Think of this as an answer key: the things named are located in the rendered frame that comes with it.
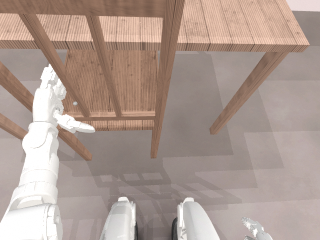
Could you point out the chair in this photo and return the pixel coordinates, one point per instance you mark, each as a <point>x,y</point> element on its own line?
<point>115,90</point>

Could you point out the table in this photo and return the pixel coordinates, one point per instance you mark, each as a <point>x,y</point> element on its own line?
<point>206,25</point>

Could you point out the robot left upper arm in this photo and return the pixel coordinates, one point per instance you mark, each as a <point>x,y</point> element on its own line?
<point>38,222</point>

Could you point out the robot right hand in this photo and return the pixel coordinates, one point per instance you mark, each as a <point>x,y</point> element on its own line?
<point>256,230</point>

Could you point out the robot left thigh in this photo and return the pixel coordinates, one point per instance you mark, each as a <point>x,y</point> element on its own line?
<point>121,218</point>

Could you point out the robot right thigh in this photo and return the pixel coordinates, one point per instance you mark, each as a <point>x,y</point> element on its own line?
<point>198,226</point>

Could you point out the robot thigh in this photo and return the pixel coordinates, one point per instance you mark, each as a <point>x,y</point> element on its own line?
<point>121,218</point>
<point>198,226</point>

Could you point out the robot left hand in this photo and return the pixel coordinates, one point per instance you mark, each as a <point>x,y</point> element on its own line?
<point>48,97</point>

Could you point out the robot left forearm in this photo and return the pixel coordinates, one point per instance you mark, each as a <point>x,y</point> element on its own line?
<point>39,175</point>

